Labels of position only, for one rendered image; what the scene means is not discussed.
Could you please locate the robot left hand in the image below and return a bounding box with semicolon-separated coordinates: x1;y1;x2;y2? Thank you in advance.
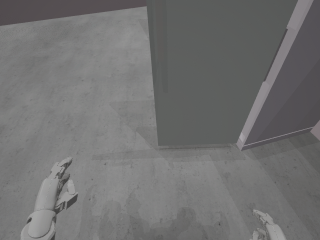
34;156;78;215

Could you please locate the fridge door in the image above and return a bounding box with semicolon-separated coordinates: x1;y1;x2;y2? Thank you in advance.
146;0;298;146

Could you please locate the robot right hand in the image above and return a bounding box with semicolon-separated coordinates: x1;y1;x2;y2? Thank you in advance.
250;209;287;240

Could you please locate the robot left forearm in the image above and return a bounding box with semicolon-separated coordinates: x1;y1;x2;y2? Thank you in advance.
20;209;57;240

